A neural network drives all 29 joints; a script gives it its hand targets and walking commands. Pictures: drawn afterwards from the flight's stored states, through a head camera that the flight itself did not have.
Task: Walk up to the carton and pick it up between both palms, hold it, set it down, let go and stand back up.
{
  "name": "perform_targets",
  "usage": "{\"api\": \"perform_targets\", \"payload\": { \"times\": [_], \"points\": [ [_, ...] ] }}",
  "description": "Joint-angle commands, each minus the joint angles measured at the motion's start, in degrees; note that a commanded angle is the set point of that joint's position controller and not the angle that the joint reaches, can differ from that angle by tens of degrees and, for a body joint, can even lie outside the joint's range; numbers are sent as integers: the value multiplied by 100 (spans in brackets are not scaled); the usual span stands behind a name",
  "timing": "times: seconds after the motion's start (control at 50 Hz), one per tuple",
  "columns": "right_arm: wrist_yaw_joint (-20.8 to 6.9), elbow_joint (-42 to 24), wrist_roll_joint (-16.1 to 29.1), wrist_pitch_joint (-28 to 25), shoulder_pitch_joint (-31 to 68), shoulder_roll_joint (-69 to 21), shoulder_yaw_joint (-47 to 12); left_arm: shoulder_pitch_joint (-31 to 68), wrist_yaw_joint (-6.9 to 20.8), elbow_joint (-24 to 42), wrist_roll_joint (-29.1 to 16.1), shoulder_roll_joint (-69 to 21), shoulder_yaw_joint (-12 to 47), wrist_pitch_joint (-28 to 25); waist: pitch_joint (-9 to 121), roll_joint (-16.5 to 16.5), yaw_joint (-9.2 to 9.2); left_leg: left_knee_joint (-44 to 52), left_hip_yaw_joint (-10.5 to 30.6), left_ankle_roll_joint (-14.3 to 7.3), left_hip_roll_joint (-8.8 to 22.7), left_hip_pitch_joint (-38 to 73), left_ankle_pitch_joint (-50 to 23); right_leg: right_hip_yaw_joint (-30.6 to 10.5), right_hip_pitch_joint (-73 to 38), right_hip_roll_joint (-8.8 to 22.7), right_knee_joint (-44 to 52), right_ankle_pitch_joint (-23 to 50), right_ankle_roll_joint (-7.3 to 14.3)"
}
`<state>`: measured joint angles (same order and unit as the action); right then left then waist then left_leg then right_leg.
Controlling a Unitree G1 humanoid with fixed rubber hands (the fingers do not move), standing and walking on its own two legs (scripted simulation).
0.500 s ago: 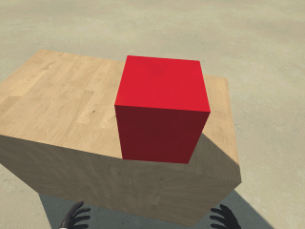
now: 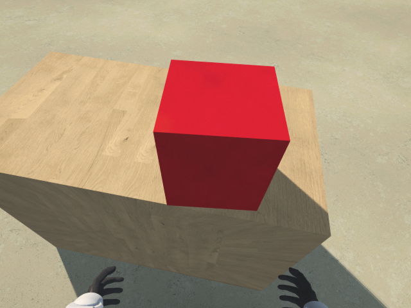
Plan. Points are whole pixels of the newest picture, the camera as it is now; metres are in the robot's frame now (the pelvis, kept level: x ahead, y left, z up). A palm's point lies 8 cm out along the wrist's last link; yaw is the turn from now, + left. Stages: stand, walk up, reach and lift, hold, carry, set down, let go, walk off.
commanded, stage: set down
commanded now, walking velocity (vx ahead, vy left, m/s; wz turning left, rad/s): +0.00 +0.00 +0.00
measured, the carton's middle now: (217, 140) +0.45 -0.01 +0.06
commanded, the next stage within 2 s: let go in 0.02 s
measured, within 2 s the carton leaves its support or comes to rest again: neither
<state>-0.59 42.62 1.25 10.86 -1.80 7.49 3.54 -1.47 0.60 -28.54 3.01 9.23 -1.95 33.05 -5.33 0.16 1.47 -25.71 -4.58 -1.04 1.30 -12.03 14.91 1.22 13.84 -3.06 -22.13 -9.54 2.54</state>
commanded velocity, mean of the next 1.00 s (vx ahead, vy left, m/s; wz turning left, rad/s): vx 0.00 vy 0.00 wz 0.00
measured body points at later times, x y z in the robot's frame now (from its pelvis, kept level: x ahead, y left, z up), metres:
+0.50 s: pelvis -0.01 +0.00 +0.00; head -0.04 +0.02 +0.45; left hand +0.16 +0.23 -0.09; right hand +0.16 -0.23 -0.09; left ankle -0.02 +0.10 -0.74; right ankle +0.02 -0.09 -0.74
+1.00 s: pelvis -0.02 -0.01 -0.01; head -0.03 -0.01 +0.44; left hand +0.14 +0.22 -0.09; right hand +0.14 -0.24 -0.11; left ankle -0.02 +0.10 -0.74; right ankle +0.02 -0.09 -0.74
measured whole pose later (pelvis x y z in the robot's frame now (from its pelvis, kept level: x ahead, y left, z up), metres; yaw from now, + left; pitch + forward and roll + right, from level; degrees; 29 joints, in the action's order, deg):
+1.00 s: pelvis -0.02 -0.01 -0.01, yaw +1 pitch -2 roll +0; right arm -3.2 42.8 -2.7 -7.0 -11.8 8.7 6.5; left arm -13.4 -1.5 -28.4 1.7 12.1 3.1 6.4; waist 0.3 0.0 1.1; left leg -32.1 -3.6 -1.3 0.8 -12.8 18.9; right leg 2.2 15.0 -2.4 -29.7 -12.9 3.0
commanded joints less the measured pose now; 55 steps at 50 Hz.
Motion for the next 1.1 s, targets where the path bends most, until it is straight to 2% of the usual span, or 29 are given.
{"api": "perform_targets", "payload": {
  "times": [0.0, 0.06, 0.1, 0.14, 0.16, 0.24, 0.28, 0.32, 0.34, 0.36, 0.44, 0.46, 0.48, 0.5, 0.52, 0.54, 0.56, 0.6, 0.7, 0.78, 0.88, 0.9, 0.92, 0.94, 0.96, 0.98, 1.0, 1.04, 1.08],
  "points": [
    [18, -221, -20, -551, 245, 801, 248, 278, -101, 705, 76, 604, -203, -308, 1808, 80, -6, 256, 295, 149, 230, 179, -1736, -566, -1039, 348, 42, 1565, 132],
    [23, -381, -82, -900, 294, 781, 308, 173, -157, 1060, -26, 640, -89, -576, 2009, -4, 7, 260, 242, 85, 177, 131, -1924, -597, -1362, 309, 25, 1865, 70],
    [-11, -983, -87, -1248, 137, 960, 395, 13, -223, 1718, -156, 690, -26, -962, 2374, -161, 36, 277, 225, 31, 160, 189, -2111, -584, -1609, 255, -39, 2099, 12],
    [-20, -454, -210, -1343, -25, 828, 213, -114, -214, 1160, -161, 619, 15, -1075, 2063, -172, -17, 321, 228, 107, 151, 29, -2113, -587, -1588, 300, 66, 2151, 31],
    [-50, -313, -180, -1353, -79, 777, 199, -216, -156, 1002, -150, 582, 23, -1073, 1840, -115, -40, 355, 195, 125, 121, -14, -1895, -569, -1534, 329, 136, 1942, 14],
    [-127, -439, 60, -1262, 15, 717, 266, -156, -141, 1503, -214, 769, 95, -994, 1374, 147, -8, 517, 205, 180, 96, 70, -1563, -595, -1393, 308, 322, 1362, 31],
    [-162, -276, -7, -1263, -135, 783, 221, -242, -148, 1230, -165, 754, 68, -1046, 967, 87, -47, 601, 179, 189, 107, -61, -1284, -527, -1300, 304, 401, 1173, 35],
    [-164, -775, -28, -1489, -260, 805, 265, -454, -110, 1483, -155, 794, 78, -1296, 1103, -38, -94, 640, 193, 147, 73, 5, -1191, -465, -1549, 284, 360, 1182, 3],
    [-172, -389, -96, -1598, -256, 807, 334, -462, -119, 1220, -94, 859, 81, -1401, 723, 68, -105, 617, 173, 145, 74, -206, -1015, -509, -1274, 258, 324, 1045, 8],
    [-171, -557, -143, -1748, -292, 753, 271, -502, -133, 1273, -103, 853, 63, -1539, 852, 192, -77, 640, 212, 150, 108, -286, -905, -467, -1366, 275, 266, 909, 23],
    [-176, 34, -253, -1882, -31, 710, 396, -245, -134, 788, -167, 682, 300, -1591, 292, 418, -107, 770, 274, 152, 243, -794, 212, -409, -1080, 318, 174, -191, 144],
    [-182, 31, -324, -1893, 228, 640, 442, -115, -151, 672, -141, 733, 269, -1560, 226, 424, -53, 843, 272, 97, 316, -1093, 652, -362, -1067, 308, 102, -393, 133],
    [-202, -417, -369, -1963, 210, 621, 572, -271, -195, 1045, -203, 785, 307, -1637, 345, 305, -40, 850, 214, 52, 300, -1087, 631, -361, -1282, 314, 35, -356, 110],
    [-209, -150, -452, -1958, 305, 635, 626, -91, -237, 821, -209, 790, 271, -1652, 275, 237, -59, 935, 289, 52, 353, -1246, 745, -334, -1270, 319, -6, -411, 121],
    [-304, -754, -569, -2147, -39, 823, 547, -481, -276, 1321, -268, 821, 148, -1925, 263, 247, 153, 1083, 113, -228, 253, -1683, 891, -461, -1663, 166, -348, -429, 99],
    [-333, -670, -604, -2223, 7, 871, 607, -343, -302, 1243, -293, 843, 188, -2056, 314, 125, 7, 1049, 152, -295, 321, -1867, 893, -514, -1742, 189, -441, -456, 126],
    [-334, -639, -610, -2264, -53, 895, 625, -408, -314, 1239, -291, 830, 187, -2136, 357, 194, 40, 1037, 165, -323, 340, -1983, 933, -513, -1869, 188, -481, -421, 146],
    [-321, -446, -605, -2246, -194, 865, 645, -523, -295, 1234, -334, 868, 237, -2135, 336, 236, -46, 1006, 185, -351, 399, -2045, 1094, -514, -1862, 197, -478, -498, 163],
    [-283, -477, -636, -2335, -246, 736, 613, -571, -283, 1160, -471, 940, 291, -2128, 317, -79, -48, 1005, 140, -408, 390, -2190, 1139, -521, -1892, 193, -462, -782, 64],
    [-296, -603, -661, -2375, -235, 652, 589, -531, -304, 1143, -543, 1052, 317, -2183, 367, -313, -14, 851, 71, -310, 282, -1917, 983, -638, -1581, 312, -267, -1153, 19],
    [-301, -564, -651, -2355, -300, 642, 576, -591, -311, 1102, -555, 1062, 338, -2141, 385, -220, -5, 776, 63, -240, 229, -1646, 840, -711, -1374, 389, -149, -1169, 18],
    [-307, -825, -595, -2594, -287, 1080, 507, -486, -395, 1004, -649, 449, 792, -2093, 306, 112, 150, 697, 413, 52, 332, -1531, 1210, -681, -1405, 442, -331, -1144, 27],
    [-246, -29, -161, -1675, -1026, 276, 206, -1924, -167, 85, 304, 886, 125, -3070, 129, 283, 330, -149, 489, -152, 149, -1161, 1141, -1467, 122, 1135, 765, -1376, 41],
    [-183, -120, -195, -1263, -1545, 370, 255, -2249, -149, -199, 260, 1410, 17, -3313, -372, -562, 57, -1010, 214, -104, -157, -702, 1352, -2018, 1405, 1448, 1557, -3499, 157],
    [-171, -243, -144, -1150, -1671, 426, 231, -1708, -125, -139, 241, 1320, 46, -3427, -485, -914, -274, -979, 392, -163, -68, -84, 911, -2220, 1937, 1461, 1669, -3740, 164],
    [-177, -326, -171, -1171, -1509, 488, 200, -1210, -64, -40, 219, 1014, 122, -3557, -194, -544, -385, -353, 582, -227, 205, 17, 244, -1907, 1445, 1192, 1218, -2384, 99],
    [-157, -302, -229, -1217, -1402, 692, 249, -1000, -16, -16, 147, 891, 121, -3667, 326, -249, -346, -363, 578, -258, 281, 12, -130, -1610, 940, 995, 834, -1103, 101],
    [-140, -132, -283, -1320, -1586, 850, 248, -1077, -18, -215, 26, 771, 90, -3739, 1022, -342, -325, -151, 774, -262, 326, 68, 214, -1346, 469, 928, 614, -1020, 65],
    [-131, -39, -298, -1373, -1484, 819, 219, -1192, -6, -355, -22, 732, 67, -3793, 998, 62, -124, -103, 804, -256, 346, -254, 197, -1099, 136, 824, 412, -417, 85]
  ]
}}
